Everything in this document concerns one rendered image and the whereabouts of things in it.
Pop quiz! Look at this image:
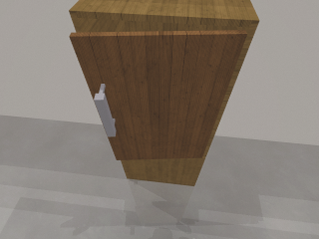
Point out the handle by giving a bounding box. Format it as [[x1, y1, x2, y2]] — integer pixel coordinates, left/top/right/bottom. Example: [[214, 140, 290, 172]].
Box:
[[94, 84, 117, 137]]

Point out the cupboard door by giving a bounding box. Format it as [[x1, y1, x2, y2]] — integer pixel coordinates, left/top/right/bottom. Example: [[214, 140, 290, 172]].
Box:
[[69, 30, 247, 160]]

